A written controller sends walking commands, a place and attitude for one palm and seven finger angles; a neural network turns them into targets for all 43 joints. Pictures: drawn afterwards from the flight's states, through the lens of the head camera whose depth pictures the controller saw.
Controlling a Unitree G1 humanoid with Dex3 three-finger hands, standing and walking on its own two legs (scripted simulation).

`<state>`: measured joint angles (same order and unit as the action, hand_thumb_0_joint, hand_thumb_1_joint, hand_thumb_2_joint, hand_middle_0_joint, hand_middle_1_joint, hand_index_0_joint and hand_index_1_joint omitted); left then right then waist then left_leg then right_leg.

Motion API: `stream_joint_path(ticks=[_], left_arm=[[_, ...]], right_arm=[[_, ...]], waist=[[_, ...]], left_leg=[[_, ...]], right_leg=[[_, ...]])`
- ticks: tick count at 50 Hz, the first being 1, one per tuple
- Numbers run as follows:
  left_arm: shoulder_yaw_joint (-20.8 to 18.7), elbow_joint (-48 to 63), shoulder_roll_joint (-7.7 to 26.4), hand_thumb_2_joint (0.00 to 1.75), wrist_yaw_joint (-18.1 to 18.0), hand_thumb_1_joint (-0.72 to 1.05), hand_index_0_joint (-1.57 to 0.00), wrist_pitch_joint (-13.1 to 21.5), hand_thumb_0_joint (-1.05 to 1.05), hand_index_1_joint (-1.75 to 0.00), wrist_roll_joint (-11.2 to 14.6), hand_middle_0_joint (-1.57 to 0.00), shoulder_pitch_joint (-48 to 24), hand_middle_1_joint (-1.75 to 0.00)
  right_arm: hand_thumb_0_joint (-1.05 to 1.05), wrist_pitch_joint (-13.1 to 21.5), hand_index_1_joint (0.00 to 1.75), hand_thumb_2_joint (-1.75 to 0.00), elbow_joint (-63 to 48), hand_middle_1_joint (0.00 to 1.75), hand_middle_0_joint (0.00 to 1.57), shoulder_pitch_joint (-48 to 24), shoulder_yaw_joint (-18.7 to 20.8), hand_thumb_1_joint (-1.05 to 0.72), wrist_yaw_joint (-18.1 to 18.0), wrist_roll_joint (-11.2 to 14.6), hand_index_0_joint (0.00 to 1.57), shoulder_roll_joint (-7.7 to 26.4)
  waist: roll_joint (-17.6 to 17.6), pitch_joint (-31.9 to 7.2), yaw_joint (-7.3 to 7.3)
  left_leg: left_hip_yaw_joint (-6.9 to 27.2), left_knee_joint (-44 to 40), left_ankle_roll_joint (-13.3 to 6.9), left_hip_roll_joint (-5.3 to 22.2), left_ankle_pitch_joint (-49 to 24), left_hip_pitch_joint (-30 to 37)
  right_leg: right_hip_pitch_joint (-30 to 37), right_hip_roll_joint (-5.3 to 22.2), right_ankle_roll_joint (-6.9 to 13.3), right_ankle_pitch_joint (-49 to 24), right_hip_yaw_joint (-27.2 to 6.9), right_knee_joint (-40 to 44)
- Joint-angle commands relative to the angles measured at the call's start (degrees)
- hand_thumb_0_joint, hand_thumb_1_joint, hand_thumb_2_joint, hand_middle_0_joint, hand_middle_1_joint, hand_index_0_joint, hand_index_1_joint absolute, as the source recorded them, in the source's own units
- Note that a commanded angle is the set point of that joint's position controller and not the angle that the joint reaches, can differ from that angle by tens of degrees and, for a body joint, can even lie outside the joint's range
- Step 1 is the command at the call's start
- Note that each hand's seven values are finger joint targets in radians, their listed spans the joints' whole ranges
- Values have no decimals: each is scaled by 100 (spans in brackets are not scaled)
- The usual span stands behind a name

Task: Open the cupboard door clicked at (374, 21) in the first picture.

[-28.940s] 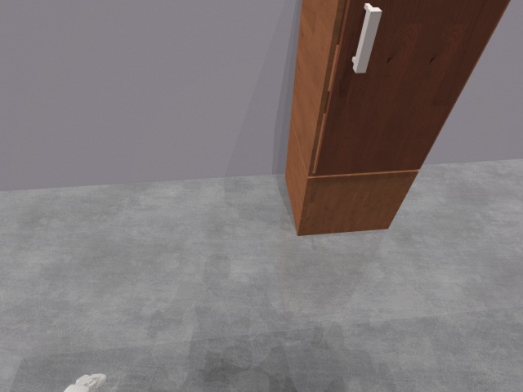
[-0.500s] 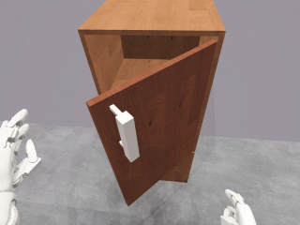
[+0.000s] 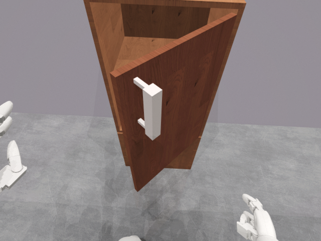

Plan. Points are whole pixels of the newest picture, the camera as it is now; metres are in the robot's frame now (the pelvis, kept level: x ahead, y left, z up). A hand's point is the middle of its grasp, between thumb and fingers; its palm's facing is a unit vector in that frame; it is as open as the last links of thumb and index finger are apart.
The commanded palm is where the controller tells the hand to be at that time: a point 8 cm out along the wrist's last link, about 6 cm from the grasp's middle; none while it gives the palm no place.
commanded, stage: step back with the hand held close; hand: left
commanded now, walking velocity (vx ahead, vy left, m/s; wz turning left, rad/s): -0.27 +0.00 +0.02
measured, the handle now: (146, 109) +0.36 +0.06 +0.16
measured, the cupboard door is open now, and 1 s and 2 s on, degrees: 46 46 46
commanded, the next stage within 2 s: stop stepping back and stand still in 0.44 s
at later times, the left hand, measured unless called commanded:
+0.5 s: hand out of the picture +0.08 +0.30 +0.18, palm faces +0.45 -0.78 -0.43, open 7.4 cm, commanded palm +0.03 +0.33 +0.18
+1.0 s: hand out of the picture -0.01 +0.32 +0.17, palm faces +0.36 -0.81 -0.46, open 7.4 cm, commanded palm -0.05 +0.36 +0.18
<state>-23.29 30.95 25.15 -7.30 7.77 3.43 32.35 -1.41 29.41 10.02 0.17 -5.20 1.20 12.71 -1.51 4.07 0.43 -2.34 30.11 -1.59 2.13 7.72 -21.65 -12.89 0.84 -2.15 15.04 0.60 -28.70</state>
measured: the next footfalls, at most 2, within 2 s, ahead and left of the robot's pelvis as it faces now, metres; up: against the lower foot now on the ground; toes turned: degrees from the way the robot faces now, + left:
right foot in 0.52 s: -0.15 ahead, -0.01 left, +0.00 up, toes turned -2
left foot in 0.66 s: -0.02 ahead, +0.13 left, +0.00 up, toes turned -2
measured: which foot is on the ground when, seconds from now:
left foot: down 0.00-0.52, up 0.54-0.64, down 0.66-0.90, up 0.92-1.00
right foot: down 0.00-0.26, up 0.28-0.50, down 0.52-1.00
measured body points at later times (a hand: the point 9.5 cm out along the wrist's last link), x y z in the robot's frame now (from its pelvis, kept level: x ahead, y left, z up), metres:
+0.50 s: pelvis -0.10 +0.03 +0.00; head -0.09 +0.05 +0.45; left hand +0.05 +0.33 +0.21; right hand +0.08 -0.18 -0.08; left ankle +0.06 +0.10 -0.73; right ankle -0.20 -0.08 -0.72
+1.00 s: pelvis -0.20 +0.07 +0.00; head -0.21 +0.09 +0.45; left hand -0.03 +0.36 +0.20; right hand -0.06 -0.18 -0.08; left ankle -0.13 +0.15 -0.69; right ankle -0.22 -0.02 -0.73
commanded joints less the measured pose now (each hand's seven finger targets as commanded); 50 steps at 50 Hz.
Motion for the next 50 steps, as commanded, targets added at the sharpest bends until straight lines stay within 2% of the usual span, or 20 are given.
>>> stream_joint_path(ticks=[1,4,6,9,11,13,16,22,23,25,26,28,31,33,34,36,42,44,46,50], left_arm=[[-926,1096,841,90,-197,90,-20,496,0,-30,-30,-20,88,-30],[-902,1180,891,90,-222,90,-20,581,0,-30,19,-20,241,-30],[-787,1103,852,90,-279,90,-20,611,0,-30,13,-20,65,-30],[-565,892,704,90,-363,90,-20,499,0,-30,-69,-20,-566,-30],[-587,992,789,90,-343,90,-20,525,0,-30,-85,-20,-1001,-30],[-887,1347,1029,90,-383,90,-20,700,0,-30,-196,-20,-1100,-30],[-843,1263,883,90,-350,90,-20,681,0,-30,-103,-20,-791,-30],[-596,1294,745,90,-227,90,-20,629,0,-30,116,-20,-27,-30],[-707,1205,873,90,-205,90,-20,652,0,-30,115,-20,65,-30],[-801,1236,1184,90,-170,90,-20,815,0,-30,106,-20,-418,-30],[-967,1143,1367,90,-205,90,-20,828,0,-30,126,-20,-659,-30],[-500,756,891,90,-58,90,-20,579,0,-30,95,-20,-767,-30],[-675,772,928,90,-115,90,-20,399,0,-30,92,-20,-770,-30],[-813,1204,1170,90,-147,90,-20,486,0,-30,90,-20,-1069,-30],[-609,1197,875,90,-132,90,-20,602,0,-30,117,-20,-1167,-30],[-812,1318,1021,90,-171,90,-20,586,0,-30,90,-20,-677,-30],[-669,1231,759,90,-174,90,-20,502,0,-30,-45,-20,537,-30],[-681,1127,881,90,-130,90,-20,494,0,-30,-38,-20,394,-30],[-811,1174,1059,90,-142,90,-20,489,0,-30,46,-20,-419,-30],[-574,249,818,90,-229,90,-20,468,0,-30,-102,-20,-1011,-30]], right_arm=[[0,502,30,-90,-897,30,20,-457,317,-90,-44,-23,20,798],[0,614,30,-90,-794,30,20,-294,313,-90,-14,-24,20,670],[0,656,30,-90,-544,30,20,-181,346,-90,-21,-56,20,641],[0,702,30,-90,-305,30,20,-169,299,-90,-47,-110,20,632],[0,777,30,-90,-432,30,20,-331,281,-90,-133,-79,20,820],[0,942,30,-90,-498,30,20,-517,299,-90,-190,-108,20,968],[0,992,30,-90,-324,30,20,-372,384,-90,38,-145,20,676],[0,968,30,-90,-218,30,20,-337,213,-90,271,-176,20,503],[0,906,30,-90,-163,30,20,-231,241,-90,282,-199,20,499],[0,740,30,-90,-71,30,20,-223,223,-90,239,-166,20,469],[0,785,30,-90,-157,30,20,-425,146,-90,177,-233,20,450],[0,812,30,-90,-164,30,20,-321,298,-90,157,-32,20,613],[0,756,30,-90,-263,30,20,-404,97,-90,-33,-34,20,538],[0,1001,30,-90,-322,30,20,-477,188,-90,-91,-40,20,757],[0,1138,30,-90,-324,30,20,-340,161,-90,-43,-12,20,733],[0,1270,30,-90,-275,30,20,-362,180,-90,21,-186,20,578],[0,1040,30,-90,-325,30,20,-308,245,-90,154,-206,20,599],[0,871,30,-90,-215,30,20,-144,271,-90,115,-202,20,531],[0,804,30,-90,-109,30,20,-164,363,-90,65,-216,20,667],[0,939,30,-90,-52,30,20,-232,268,-90,-71,-159,20,651]], waist=[[-1079,-688,62],[-157,-857,6],[800,-801,-82],[895,-557,-201],[53,-158,-149],[-2127,-619,-50],[-856,-966,59],[-1345,-1199,95],[-1064,-1127,57],[843,-907,-45],[853,-815,27],[1651,-1083,-91],[386,-682,-181],[-986,-891,11],[-898,-800,-14],[-1514,-916,-16],[-1038,-885,62],[406,-934,-82],[1122,-814,-111],[716,43,-204]], left_leg=[[967,-1630,-172,650,2689,-1075],[631,-643,63,206,2043,-66],[301,1064,268,-193,1305,1097],[445,1207,194,-120,1185,1182],[1096,-493,6,295,1564,366],[3140,-2940,-508,1621,4550,-1356],[2164,-2410,-508,1263,2852,-920],[1007,-2160,218,682,1501,108],[759,-1659,381,492,1088,395],[293,1187,440,-71,817,1456],[256,1982,454,-199,1436,861],[622,2526,339,-260,1336,373],[391,65,123,-113,77,775],[1543,-1037,-188,779,-1349,1475],[1803,-1305,-300,954,-1022,1365],[3000,-2763,16,1243,2305,680],[795,-2131,415,242,2333,-452],[162,351,317,-278,1347,507],[345,2731,299,-310,1141,-87],[296,1977,57,128,1515,-125]], right_leg=[[738,-257,234,756,79,-267],[-342,123,457,1394,-359,690],[-1873,908,824,1816,-1162,1461],[-2182,1099,742,975,-937,1125],[-1607,243,295,1009,-374,325],[282,-719,31,1254,-47,-2512],[63,-730,213,1430,-191,-3553],[599,-683,460,1597,367,132],[464,-428,488,1137,171,1154],[-1399,1341,870,-129,-1528,2189],[-1311,1755,1091,-1785,-1479,1815],[-787,1431,1030,-2616,-1100,895],[-281,814,578,-2374,-494,128],[-366,-118,120,-63,-73,-423],[-207,-338,127,948,-214,-465],[7,-526,193,1597,-343,-1419],[1589,-648,454,1181,357,668],[249,493,784,1128,-695,1713],[-814,1637,1524,2560,-1992,1960],[-1254,1361,1201,2671,-1451,1842]])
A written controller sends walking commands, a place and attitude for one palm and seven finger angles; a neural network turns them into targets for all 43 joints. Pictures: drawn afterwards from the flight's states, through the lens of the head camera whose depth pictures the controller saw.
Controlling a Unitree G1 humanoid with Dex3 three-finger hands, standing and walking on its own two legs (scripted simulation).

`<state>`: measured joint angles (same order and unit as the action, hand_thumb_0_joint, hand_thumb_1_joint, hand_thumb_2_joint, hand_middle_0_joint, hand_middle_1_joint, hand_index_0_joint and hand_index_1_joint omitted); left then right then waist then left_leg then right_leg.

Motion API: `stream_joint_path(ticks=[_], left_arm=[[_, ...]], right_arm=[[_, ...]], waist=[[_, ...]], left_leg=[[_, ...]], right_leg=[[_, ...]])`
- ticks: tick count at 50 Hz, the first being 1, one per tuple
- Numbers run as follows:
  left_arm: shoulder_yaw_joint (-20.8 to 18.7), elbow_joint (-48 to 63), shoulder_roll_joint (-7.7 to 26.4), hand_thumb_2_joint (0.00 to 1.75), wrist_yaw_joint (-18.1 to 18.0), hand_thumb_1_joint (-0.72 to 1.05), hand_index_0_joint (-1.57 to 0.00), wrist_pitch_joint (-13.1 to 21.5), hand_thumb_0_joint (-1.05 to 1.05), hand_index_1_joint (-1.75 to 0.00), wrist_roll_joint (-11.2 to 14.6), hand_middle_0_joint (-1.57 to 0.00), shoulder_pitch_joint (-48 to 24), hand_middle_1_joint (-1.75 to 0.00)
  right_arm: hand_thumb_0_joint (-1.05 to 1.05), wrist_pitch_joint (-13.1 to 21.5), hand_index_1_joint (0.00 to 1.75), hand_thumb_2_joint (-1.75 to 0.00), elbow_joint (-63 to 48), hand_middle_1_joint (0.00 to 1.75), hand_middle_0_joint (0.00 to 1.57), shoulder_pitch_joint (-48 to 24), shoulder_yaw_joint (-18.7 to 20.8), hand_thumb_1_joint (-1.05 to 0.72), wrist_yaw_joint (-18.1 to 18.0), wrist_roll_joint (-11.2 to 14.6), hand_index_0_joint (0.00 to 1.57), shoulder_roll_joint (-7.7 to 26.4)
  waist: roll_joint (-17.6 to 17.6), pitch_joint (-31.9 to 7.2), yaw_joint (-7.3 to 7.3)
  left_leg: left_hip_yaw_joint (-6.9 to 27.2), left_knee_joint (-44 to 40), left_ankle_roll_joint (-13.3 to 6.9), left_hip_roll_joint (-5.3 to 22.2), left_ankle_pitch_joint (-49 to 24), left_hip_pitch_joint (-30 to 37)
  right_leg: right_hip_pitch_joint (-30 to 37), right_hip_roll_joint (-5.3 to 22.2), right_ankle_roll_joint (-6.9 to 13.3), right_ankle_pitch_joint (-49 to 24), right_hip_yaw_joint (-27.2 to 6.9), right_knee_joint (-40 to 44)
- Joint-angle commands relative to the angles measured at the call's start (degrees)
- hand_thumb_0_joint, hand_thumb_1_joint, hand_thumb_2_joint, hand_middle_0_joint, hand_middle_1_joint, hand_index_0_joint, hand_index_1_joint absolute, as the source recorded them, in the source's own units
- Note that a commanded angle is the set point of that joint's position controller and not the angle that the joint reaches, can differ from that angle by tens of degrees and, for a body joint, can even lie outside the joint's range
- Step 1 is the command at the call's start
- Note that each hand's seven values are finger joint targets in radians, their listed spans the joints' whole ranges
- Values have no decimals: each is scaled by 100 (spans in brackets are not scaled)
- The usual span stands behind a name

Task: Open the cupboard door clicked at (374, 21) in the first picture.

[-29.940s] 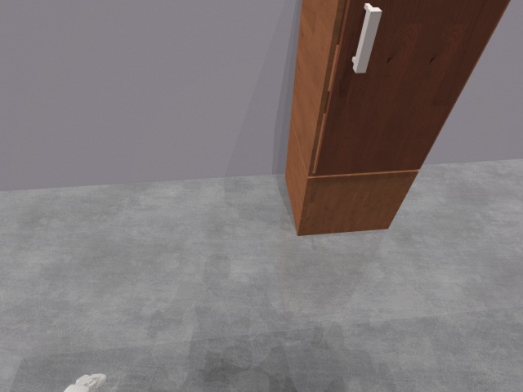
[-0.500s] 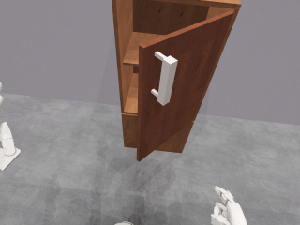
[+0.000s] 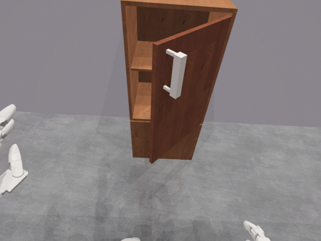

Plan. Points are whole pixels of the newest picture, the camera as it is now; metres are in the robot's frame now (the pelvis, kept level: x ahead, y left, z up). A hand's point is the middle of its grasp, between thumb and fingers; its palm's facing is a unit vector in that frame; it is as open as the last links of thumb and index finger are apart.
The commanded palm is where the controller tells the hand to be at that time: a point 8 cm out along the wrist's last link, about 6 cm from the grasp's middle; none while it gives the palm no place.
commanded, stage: stop stepping back and stand still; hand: left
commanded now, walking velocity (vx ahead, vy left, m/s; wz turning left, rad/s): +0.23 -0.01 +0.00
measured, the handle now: (172, 74) +0.56 +0.02 +0.15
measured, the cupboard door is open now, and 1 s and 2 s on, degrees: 46 46 46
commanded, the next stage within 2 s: let the arm hang, fingers relaxed in 0.32 s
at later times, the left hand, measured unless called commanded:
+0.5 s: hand (35, 185) +0.20 +0.29 +0.08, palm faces +0.33 -0.79 -0.51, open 7.4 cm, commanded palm none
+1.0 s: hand out of the picture -0.02 +0.21 -0.16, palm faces +0.14 -0.96 -0.24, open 7.2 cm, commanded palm none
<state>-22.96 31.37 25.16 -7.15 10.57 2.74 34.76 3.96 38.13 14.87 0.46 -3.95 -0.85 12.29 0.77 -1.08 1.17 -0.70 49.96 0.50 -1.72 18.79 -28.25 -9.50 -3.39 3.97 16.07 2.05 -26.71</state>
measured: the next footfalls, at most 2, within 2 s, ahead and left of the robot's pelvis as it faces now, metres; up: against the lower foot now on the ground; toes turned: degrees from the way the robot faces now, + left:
left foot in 0.10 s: +0.04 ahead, +0.14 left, +0.00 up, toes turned +8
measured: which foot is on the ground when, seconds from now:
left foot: up 0.00-0.08, down 0.10-1.00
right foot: down 0.00-1.00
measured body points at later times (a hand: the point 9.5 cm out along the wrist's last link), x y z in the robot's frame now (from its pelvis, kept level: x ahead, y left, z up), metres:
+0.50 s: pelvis +0.01 +0.01 -0.01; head +0.00 -0.01 +0.44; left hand +0.18 +0.33 +0.10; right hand +0.17 -0.21 -0.12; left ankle +0.02 +0.13 -0.73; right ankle +0.02 -0.08 -0.74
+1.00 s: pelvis +0.01 +0.02 +0.01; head +0.03 +0.01 +0.45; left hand -0.03 +0.26 -0.14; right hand +0.03 -0.19 -0.16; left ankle +0.00 +0.13 -0.74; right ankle +0.01 -0.08 -0.74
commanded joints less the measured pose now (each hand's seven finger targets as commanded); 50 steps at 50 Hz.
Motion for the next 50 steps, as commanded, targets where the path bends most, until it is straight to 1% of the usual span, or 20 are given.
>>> stream_joint_path(ticks=[1,3,4,5,6,7,8,10,11,15,18,20,21,23,26,28,32,37,44,50], left_arm=[[-521,179,770,90,-271,90,-20,217,0,-30,-81,-20,-1406,-30],[-462,460,803,90,-321,90,-20,307,0,-30,-103,-20,-1614,-30],[-388,649,720,90,-308,90,-20,351,0,-30,-81,-20,-1602,-30],[-448,990,747,90,-310,90,-20,428,0,-30,-63,-20,-1536,-30],[-597,1255,902,90,-323,90,-20,480,0,-30,-90,-20,-1463,-30],[-702,1160,1023,90,-266,90,-20,519,0,-30,-69,-20,-1343,-30],[-925,1383,1237,90,-252,90,-20,526,0,-30,-94,-20,-1238,-30],[-824,1324,954,90,-256,90,-20,496,0,-30,-88,-20,-623,-30],[-736,1282,826,90,-262,90,-20,450,0,-30,-89,-20,-412,-30],[-810,720,789,90,-258,90,-20,387,0,-30,-59,-20,-205,-30],[-826,193,866,90,-196,90,-20,402,0,-30,-49,-20,-419,-30],[-687,114,725,90,-144,90,-20,336,0,-30,22,-20,-438,-30],[1493,-3820,-199,90,562,90,-20,-543,0,-30,-596,-20,-1050,-30],[1585,-4197,-581,90,694,90,-20,-974,0,-30,-500,-20,-1326,-30],[1714,-5095,-602,90,699,90,-20,-1090,0,-30,-506,-20,-1735,-30],[1840,-5850,-609,90,657,90,-20,-1140,0,-30,-486,-20,-1977,-30],[1950,-7282,-673,90,605,90,-20,-1123,0,-30,-364,-20,-2083,-30],[1928,-8373,-931,90,570,90,-20,-1043,0,-30,-343,-20,-1887,-30],[2079,-9114,-995,90,581,90,-20,-1032,0,-30,-318,-20,-1906,-30],[2123,-9462,-1078,90,549,90,-20,-1010,0,-30,-303,-20,-1704,-30]], right_arm=[[0,449,30,-90,-913,30,20,-787,210,-90,-235,48,20,660],[0,587,30,-90,-903,30,20,-814,199,-90,-316,30,20,700],[0,640,30,-90,-929,30,20,-706,194,-90,-311,18,20,757],[0,699,30,-90,-1040,30,20,-672,224,-90,-276,21,20,868],[0,730,30,-90,-1082,30,20,-613,215,-90,-209,26,20,832],[0,791,30,-90,-925,30,20,-608,196,-90,-140,18,20,665],[0,857,30,-90,-953,30,20,-671,224,-90,-103,-27,20,626],[0,916,30,-90,-873,30,20,-674,177,-90,6,-19,20,562],[0,903,30,-90,-843,30,20,-661,165,-90,44,-2,20,581],[0,781,30,-90,-920,30,20,-548,167,-90,13,30,20,663],[0,706,30,-90,-929,30,20,-602,176,-90,-24,38,20,619],[0,659,30,-90,-892,30,20,-509,252,-90,17,92,20,639],[0,661,30,-90,474,30,20,-572,432,-90,501,47,20,1247],[0,120,30,-90,434,30,20,-63,401,-90,419,31,20,701],[0,-265,30,-90,310,30,20,-261,311,-90,368,-75,20,648],[0,-390,30,-90,436,30,20,-300,257,-90,354,-137,20,577],[0,-363,30,-90,1022,30,20,-355,88,-90,273,-152,20,660],[0,-394,30,-90,1573,30,20,-102,87,-90,164,-104,20,343],[0,-441,30,-90,2082,30,20,242,76,-90,161,-45,20,261],[0,-429,30,-90,2391,30,20,421,31,-90,167,-36,20,153]], waist=[[456,559,-230],[-4,544,-233],[-582,547,-243],[-1483,462,-204],[-1605,101,-106],[-1604,118,-259],[-1686,183,-179],[-1127,218,-135],[-1243,216,-133],[-1109,-3,-169],[-346,38,-223],[493,-164,-214],[539,-54,-465],[805,-371,-409],[1605,92,-271],[1234,215,-262],[-907,-191,-89],[-1182,-382,-124],[-161,297,-162],[97,412,-155]], left_leg=[[3,-658,-220,499,523,844],[-273,-2052,-261,343,347,1551],[234,-2766,-379,497,682,1656],[1598,-3243,-703,1244,546,2080],[2386,-3446,-982,1774,123,2132],[3020,-4119,-1063,1966,1335,1456],[3131,-4263,-1130,1991,1801,1248],[2187,-3953,-1036,1760,841,1105],[1697,-3833,-889,1581,453,1046],[826,-3350,-491,1230,-105,811],[322,-2528,-197,697,-317,848],[234,-1782,-131,436,-222,1191],[256,-587,-122,618,-994,634],[172,-509,-135,459,-125,795],[43,-759,-248,323,140,685],[166,-1326,-284,458,-843,1045],[815,-2329,-453,934,-2968,1217],[446,-2461,-257,730,-1916,1535],[462,-2845,-261,746,-1220,1466],[385,-2923,-269,699,-1168,1611]], right_leg=[[-1512,1703,551,2511,-1435,1488],[-1365,1364,369,2183,-1035,954],[-1287,982,163,1760,-734,180],[-1722,406,-149,1234,-299,-810],[-1628,94,-376,1160,122,-1582],[-1417,114,-397,1548,-177,-2298],[-1416,248,-380,1338,-424,-2581],[-1085,379,-402,917,-354,-1921],[-836,285,-429,820,-162,-1545],[329,94,-458,117,200,49],[260,627,-227,-681,-738,835],[-275,1069,-27,-154,-1574,1118],[-688,1862,307,-2275,-1036,161],[-740,1638,531,-2403,-827,-148],[-834,1578,464,-1624,-548,22],[-870,1444,242,-1467,-422,-53],[119,845,-281,-1318,-86,-406],[450,1007,-94,-1523,-189,225],[170,978,-113,-797,-152,706],[34,998,-134,-560,-187,812]])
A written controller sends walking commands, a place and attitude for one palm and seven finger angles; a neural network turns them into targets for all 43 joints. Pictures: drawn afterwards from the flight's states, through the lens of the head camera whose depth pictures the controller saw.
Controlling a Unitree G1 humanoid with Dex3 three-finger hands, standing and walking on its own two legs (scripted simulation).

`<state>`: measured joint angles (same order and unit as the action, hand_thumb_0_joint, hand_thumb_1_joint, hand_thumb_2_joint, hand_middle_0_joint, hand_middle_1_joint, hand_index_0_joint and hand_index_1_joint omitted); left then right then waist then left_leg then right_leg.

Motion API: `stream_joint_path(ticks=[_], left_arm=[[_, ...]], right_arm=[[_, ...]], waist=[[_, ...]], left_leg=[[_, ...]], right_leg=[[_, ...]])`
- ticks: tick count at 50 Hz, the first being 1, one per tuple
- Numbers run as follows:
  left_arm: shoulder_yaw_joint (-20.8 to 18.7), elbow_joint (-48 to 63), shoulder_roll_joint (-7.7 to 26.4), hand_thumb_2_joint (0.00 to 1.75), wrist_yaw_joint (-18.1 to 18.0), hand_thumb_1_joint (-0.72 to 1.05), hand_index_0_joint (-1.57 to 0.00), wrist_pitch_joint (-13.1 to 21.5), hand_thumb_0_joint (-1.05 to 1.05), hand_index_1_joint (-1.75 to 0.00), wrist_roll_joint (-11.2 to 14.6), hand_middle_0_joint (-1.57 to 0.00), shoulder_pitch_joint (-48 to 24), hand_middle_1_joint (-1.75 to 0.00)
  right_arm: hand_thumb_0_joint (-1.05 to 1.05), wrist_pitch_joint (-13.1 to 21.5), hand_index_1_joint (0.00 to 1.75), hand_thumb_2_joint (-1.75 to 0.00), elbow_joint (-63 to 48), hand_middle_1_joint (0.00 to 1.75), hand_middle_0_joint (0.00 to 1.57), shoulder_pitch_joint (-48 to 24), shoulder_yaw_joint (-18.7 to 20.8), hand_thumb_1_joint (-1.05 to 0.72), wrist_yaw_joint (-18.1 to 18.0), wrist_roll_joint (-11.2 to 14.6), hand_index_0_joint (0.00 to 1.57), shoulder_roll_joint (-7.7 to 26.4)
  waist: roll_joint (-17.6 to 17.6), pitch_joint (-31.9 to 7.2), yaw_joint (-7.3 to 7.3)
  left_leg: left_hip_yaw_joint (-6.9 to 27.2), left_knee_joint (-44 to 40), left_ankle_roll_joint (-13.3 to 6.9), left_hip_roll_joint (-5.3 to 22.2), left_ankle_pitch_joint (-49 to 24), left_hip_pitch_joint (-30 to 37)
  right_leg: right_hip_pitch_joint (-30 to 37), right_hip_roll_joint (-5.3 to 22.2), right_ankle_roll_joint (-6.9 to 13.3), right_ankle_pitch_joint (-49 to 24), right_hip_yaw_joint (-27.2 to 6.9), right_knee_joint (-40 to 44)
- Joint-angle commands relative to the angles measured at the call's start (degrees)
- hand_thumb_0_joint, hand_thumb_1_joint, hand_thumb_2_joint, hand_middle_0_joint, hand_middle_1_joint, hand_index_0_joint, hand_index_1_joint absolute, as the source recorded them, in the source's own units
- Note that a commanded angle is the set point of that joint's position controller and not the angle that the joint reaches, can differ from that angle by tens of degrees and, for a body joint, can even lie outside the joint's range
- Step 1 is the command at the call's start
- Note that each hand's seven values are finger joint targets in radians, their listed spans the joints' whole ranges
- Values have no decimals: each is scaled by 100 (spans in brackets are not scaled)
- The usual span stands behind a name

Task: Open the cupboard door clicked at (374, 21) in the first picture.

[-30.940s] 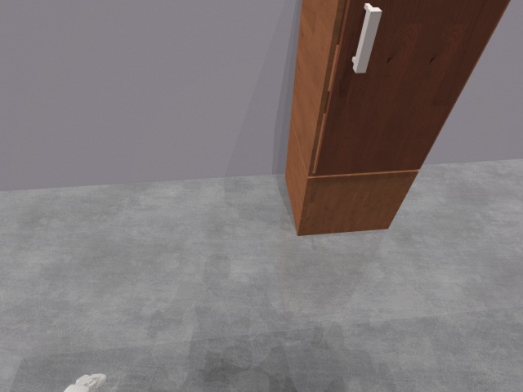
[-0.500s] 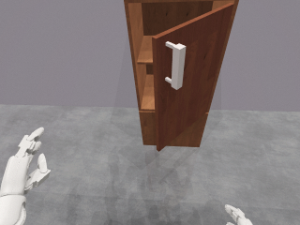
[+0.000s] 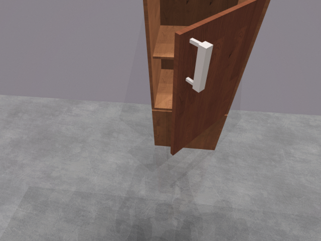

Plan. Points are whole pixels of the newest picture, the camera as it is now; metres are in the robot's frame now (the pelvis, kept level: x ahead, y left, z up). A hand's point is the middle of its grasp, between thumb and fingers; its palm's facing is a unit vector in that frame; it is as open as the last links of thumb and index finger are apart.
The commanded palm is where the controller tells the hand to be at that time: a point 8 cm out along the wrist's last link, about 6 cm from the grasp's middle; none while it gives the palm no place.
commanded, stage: let the arm hang, fingers relaxed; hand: left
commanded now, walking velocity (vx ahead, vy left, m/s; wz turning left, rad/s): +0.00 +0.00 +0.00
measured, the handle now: (196, 65) +0.54 -0.07 +0.15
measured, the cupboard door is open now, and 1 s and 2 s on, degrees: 46 46 46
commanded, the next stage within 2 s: look to check the result in 0.52 s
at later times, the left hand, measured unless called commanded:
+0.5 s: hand out of the picture -0.02 +0.16 -0.18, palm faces +0.04 -0.99 -0.16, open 7.4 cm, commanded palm none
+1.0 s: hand out of the picture +0.00 +0.17 -0.17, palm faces +0.04 -0.98 -0.18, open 7.4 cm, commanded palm none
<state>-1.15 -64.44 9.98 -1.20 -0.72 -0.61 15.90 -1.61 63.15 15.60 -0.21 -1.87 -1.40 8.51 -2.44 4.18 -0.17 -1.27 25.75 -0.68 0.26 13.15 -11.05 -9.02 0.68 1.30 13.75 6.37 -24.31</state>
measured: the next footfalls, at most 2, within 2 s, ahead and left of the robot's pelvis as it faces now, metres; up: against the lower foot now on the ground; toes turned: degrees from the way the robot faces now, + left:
none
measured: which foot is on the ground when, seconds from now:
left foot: down 0.00-1.00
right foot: down 0.00-1.00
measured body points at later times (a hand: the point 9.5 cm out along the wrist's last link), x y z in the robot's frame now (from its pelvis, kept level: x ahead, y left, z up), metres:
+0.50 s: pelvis +0.00 +0.01 +0.00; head +0.00 +0.00 +0.45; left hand -0.02 +0.21 -0.16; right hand -0.03 -0.19 -0.17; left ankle +0.01 +0.11 -0.74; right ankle +0.00 -0.10 -0.74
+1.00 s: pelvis +0.01 +0.01 +0.00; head +0.02 +0.00 +0.45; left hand +0.00 +0.22 -0.16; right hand -0.01 -0.20 -0.17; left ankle +0.01 +0.11 -0.74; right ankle +0.00 -0.10 -0.74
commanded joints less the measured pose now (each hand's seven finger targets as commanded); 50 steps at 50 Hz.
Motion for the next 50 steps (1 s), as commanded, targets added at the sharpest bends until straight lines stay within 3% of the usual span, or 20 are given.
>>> stream_joint_path(ticks=[1,4,9,17,30,39,50], left_arm=[[-52,77,407,90,-54,90,-20,124,0,-30,35,-20,213,-30],[-53,-3,383,90,-70,90,-20,124,0,-30,32,-20,286,-30],[-56,-72,280,90,-90,90,-20,126,0,-30,23,-20,374,-30],[-84,-103,165,90,-96,90,-20,121,0,-30,18,-20,472,-30],[-96,-76,137,90,-103,90,-20,147,0,-30,20,-20,526,-30],[-90,-75,175,90,-105,90,-20,141,0,-30,20,-20,470,-30],[-86,-73,182,90,-103,90,-20,152,0,-30,25,-20,437,-30]], right_arm=[[0,127,30,-90,-71,30,20,364,98,-90,-43,20,20,517],[0,135,30,-90,27,30,20,410,80,-90,-38,18,20,453],[0,134,30,-90,114,30,20,475,74,-90,-40,14,20,359],[0,136,30,-90,122,30,20,568,73,-90,-49,-2,20,284],[0,179,30,-90,114,30,20,617,82,-90,-57,13,20,309],[0,173,30,-90,140,30,20,564,76,-90,-45,15,20,345],[0,192,30,-90,154,30,20,448,71,-90,-54,18,20,369]], waist=[[430,-85,-26],[260,-109,-23],[352,95,-28],[156,270,-31],[213,8,-23],[281,165,-31],[170,60,-21]], left_leg=[[424,-503,-151,502,-602,-78],[421,-545,-160,499,-557,-74],[415,-582,-153,473,-421,-176],[442,-663,-148,438,-35,-395],[505,-628,-180,489,-513,-256],[498,-686,-158,471,-405,-296],[519,-679,-161,487,-710,-141]], right_leg=[[-55,595,129,-309,-617,588],[-67,589,118,-233,-623,561],[-198,577,104,-99,-628,564],[-297,550,102,101,-662,545],[-103,553,69,-325,-605,428],[-138,560,52,-203,-590,476],[-59,577,42,-425,-574,470]])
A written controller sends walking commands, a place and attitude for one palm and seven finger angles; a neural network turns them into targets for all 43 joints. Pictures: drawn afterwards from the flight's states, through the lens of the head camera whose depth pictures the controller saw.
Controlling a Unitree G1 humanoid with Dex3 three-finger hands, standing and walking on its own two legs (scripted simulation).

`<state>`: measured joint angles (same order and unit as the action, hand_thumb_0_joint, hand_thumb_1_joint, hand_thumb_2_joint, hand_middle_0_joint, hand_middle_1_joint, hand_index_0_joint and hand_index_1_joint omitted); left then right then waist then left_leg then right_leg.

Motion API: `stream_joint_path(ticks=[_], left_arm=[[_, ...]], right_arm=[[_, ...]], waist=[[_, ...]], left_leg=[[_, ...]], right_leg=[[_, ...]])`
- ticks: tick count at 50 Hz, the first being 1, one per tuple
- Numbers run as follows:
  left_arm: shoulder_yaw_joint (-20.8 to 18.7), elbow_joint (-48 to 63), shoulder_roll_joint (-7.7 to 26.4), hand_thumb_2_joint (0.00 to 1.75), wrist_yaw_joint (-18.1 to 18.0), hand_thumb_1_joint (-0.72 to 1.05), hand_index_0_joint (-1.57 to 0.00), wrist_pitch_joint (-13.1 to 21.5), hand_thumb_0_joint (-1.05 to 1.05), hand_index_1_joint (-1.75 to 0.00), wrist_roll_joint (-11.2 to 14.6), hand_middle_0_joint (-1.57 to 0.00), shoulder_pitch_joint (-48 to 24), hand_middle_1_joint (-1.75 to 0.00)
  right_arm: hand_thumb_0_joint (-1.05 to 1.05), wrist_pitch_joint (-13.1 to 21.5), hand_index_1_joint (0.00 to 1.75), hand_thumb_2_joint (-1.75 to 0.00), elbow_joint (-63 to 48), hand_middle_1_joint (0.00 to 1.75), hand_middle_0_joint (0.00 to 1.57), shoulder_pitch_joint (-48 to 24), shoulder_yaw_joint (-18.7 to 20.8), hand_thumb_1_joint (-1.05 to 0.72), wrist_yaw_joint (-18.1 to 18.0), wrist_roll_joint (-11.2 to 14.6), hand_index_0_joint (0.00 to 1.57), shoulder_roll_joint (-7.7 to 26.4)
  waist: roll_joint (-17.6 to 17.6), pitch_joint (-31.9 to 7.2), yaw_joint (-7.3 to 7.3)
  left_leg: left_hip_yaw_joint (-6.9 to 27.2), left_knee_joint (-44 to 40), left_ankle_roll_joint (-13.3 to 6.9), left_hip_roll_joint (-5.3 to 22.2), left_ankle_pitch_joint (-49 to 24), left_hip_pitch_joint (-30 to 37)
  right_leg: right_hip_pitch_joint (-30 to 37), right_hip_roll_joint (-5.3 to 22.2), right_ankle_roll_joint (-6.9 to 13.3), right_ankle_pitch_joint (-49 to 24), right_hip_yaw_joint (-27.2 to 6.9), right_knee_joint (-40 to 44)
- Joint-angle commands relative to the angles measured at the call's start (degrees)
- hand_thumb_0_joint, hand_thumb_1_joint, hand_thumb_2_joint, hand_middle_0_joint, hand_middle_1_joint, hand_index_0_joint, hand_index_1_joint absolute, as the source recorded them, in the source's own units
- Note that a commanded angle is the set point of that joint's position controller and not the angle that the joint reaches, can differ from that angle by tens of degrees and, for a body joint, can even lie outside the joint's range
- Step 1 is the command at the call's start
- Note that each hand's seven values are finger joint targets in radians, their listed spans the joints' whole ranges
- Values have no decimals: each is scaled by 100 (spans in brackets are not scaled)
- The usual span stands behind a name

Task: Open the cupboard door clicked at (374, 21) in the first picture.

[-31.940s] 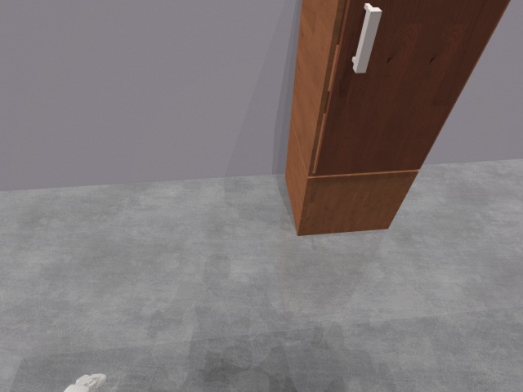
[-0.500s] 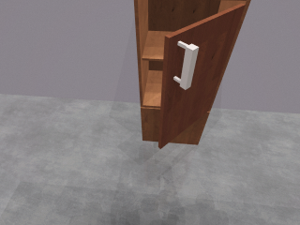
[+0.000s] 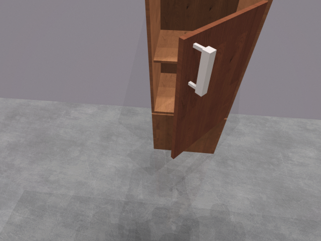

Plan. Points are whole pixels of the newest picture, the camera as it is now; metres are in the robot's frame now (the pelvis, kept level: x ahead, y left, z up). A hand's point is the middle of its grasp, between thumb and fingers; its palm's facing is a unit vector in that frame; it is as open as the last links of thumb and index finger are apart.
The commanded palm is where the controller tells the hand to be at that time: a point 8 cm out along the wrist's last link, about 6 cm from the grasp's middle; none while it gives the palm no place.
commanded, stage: look to check the result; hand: left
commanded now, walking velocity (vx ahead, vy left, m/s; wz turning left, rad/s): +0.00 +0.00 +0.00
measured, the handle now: (199, 69) +0.54 -0.08 +0.15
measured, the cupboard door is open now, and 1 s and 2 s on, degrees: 46 46 46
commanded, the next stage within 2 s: walk to a spot facing it in 0.08 s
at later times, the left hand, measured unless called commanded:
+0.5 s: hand out of the picture +0.03 +0.17 -0.18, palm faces -0.04 -0.98 -0.20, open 7.4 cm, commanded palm none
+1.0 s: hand out of the picture +0.12 +0.14 -0.16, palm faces -0.29 -0.92 -0.26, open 7.4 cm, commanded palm none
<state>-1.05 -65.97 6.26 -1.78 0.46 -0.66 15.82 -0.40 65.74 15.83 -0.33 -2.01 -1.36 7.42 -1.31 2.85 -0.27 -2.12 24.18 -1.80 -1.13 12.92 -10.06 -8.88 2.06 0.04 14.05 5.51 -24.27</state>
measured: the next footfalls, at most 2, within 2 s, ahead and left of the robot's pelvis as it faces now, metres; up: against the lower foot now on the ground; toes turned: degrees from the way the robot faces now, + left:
left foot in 1.18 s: +0.13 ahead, +0.10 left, +0.00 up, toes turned -30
right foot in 1.56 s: +0.00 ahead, -0.12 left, +0.00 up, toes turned -47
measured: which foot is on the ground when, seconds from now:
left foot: down 0.00-0.66, up 0.68-1.00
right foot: down 0.00-1.00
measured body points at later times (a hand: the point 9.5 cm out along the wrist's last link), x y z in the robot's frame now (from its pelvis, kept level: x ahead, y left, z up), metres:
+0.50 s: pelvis +0.00 -0.01 -0.01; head +0.04 -0.02 +0.44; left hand +0.03 +0.22 -0.16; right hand +0.00 -0.24 -0.17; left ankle +0.00 +0.10 -0.74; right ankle -0.01 -0.12 -0.74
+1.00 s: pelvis +0.02 -0.03 +0.00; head +0.08 -0.07 +0.44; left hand +0.14 +0.19 -0.14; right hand +0.06 -0.31 -0.15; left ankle +0.05 +0.14 -0.67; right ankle -0.02 -0.10 -0.74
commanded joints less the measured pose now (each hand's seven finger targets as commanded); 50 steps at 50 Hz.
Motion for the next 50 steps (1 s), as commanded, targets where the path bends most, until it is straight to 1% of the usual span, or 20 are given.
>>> stream_joint_path(ticks=[1,11,17,21,24,27,29,30,31,32,33,34,35,36,38,40,43,45,48,50], left_arm=[[-88,82,559,90,-43,90,-20,32,0,-30,30,-20,445,-30],[-94,75,593,90,-45,90,-20,44,0,-30,32,-20,441,-30],[-313,395,809,90,6,90,-20,-133,0,-30,-18,-20,206,-30],[-408,691,861,90,63,90,-20,-200,0,-30,-44,-20,80,-30],[-450,903,859,90,109,90,-20,-233,0,-30,-60,-20,2,-30],[-474,1084,786,90,163,90,-20,-289,0,-30,-77,-20,-66,-30],[-494,1191,773,90,195,90,-20,-294,0,-30,-83,-20,-112,-30],[-502,1177,771,90,204,90,-20,-268,0,-30,-72,-20,51,-30],[-527,1133,875,90,199,90,-20,-226,0,-30,-82,-20,285,-30],[-597,1140,1321,90,144,90,-20,-152,0,-30,-133,-20,383,-30],[-682,1105,1747,90,67,90,-20,-114,0,-30,-107,-20,568,-30],[-664,1088,1676,90,3,90,-20,-128,0,-30,-58,-20,604,-30],[-635,1182,1544,90,-23,90,-20,-144,0,-30,-52,-20,251,-30],[-611,1265,1487,90,-22,90,-20,-127,0,-30,-39,-20,90,-30],[-597,1331,1433,90,-41,90,-20,-87,0,-30,-31,-20,31,-30],[-588,1357,1457,90,-36,90,-20,-78,0,-30,-29,-20,95,-30],[-596,1349,1469,90,-31,90,-20,-87,0,-30,-46,-20,239,-30],[-613,1406,1507,90,-13,90,-20,-100,0,-30,-52,-20,264,-30],[-624,1460,1553,90,-5,90,-20,-119,0,-30,-89,-20,288,-30],[-648,1537,1606,90,13,90,-20,-130,0,-30,-92,-20,251,-30]], right_arm=[[0,72,30,-90,-101,30,20,411,77,-90,-40,16,20,489],[0,77,30,-90,-72,30,20,332,80,-90,-53,25,20,538],[0,-78,30,-90,-321,30,20,204,267,-90,-111,13,20,743],[0,-88,30,-90,-643,30,20,87,393,-90,-124,-1,20,933],[0,-73,30,-90,-847,30,20,18,479,-90,-134,-15,20,1124],[0,-48,30,-90,-1033,30,20,-98,542,-90,-119,-53,20,1296],[0,-48,30,-90,-1151,30,20,-209,557,-90,-105,-80,20,1338],[0,-52,30,-90,-1223,30,20,-356,554,-90,-98,-81,20,1344],[0,-67,30,-90,-1297,30,20,-519,559,-90,-90,-54,20,1339],[0,-99,30,-90,-1422,30,20,-535,556,-90,-70,18,20,1118],[0,-146,30,-90,-1609,30,20,-767,510,-90,-27,55,20,851],[0,-228,30,-90,-1575,30,20,-904,537,-90,-40,35,20,998],[0,-213,30,-90,-1597,30,20,-982,562,-90,-24,44,20,997],[0,-200,30,-90,-1588,30,20,-990,546,-90,-3,40,20,955],[0,-196,30,-90,-1584,30,20,-928,523,-90,15,35,20,891],[0,-220,30,-90,-1618,30,20,-999,504,-90,5,38,20,876],[0,-234,30,-90,-1724,30,20,-1167,516,-90,-16,58,20,936],[0,-223,30,-90,-1781,30,20,-1231,506,-90,-23,68,20,934],[0,-194,30,-90,-1920,30,20,-1395,503,-90,-28,90,20,951],[0,-153,30,-90,-1984,30,20,-1459,487,-90,-22,107,20,909]], waist=[[27,217,-9],[105,111,-6],[145,133,-57],[-96,-17,-32],[-404,-123,1],[-906,-122,46],[-721,6,95],[-539,-10,220],[-169,-17,361],[1142,-148,365],[2041,-189,507],[1784,-215,502],[1241,3,325],[775,-106,249],[507,-529,191],[533,-560,210],[814,-492,258],[843,-528,256],[902,-494,285],[855,-515,312]], left_leg=[[597,-537,-51,631,-700,-222],[515,-454,-32,658,-1004,-10],[241,-35,-23,854,-485,-113],[358,-79,-139,1152,-278,-111],[547,-233,-308,1515,-264,-102],[704,-437,-654,2074,-718,-118],[548,-263,-712,2187,-1082,-418],[308,89,-581,2056,-1320,-441],[-38,744,-303,1741,-1202,-590],[-649,1946,155,980,-135,-1207],[-582,3370,391,275,2162,-2037],[200,4037,343,350,2150,-2169],[389,4322,363,423,1760,-2436],[413,4402,415,459,1450,-2455],[395,4218,471,466,1133,-2282],[391,4026,515,409,1054,-2292],[437,3816,545,359,1060,-2295],[429,3657,551,315,1093,-2323],[447,3368,535,273,1254,-2130],[390,2980,510,190,1305,-2013]], right_leg=[[-93,441,167,-477,-495,468],[-38,460,168,-765,-556,491],[-510,427,246,-873,-825,87],[-800,211,216,-820,-859,-383],[-992,-33,141,-630,-751,-988],[-1227,-218,34,824,-444,-2023],[-1029,-150,18,1093,-380,-2082],[-801,-130,32,771,-371,-1608],[-454,-64,101,-184,-573,-789],[16,783,438,-1533,-1969,91],[268,1787,902,-2724,-3291,621],[190,1616,988,-2431,-3424,674],[232,1437,1172,-2255,-3220,488],[312,1263,1195,-2271,-2978,378],[618,1045,1039,-2555,-2664,246],[775,931,944,-2859,-2583,232],[789,870,858,-3151,-2694,219],[893,812,925,-3258,-2714,181],[652,875,1083,-3092,-3004,166],[662,783,1138,-3184,-3094,111]])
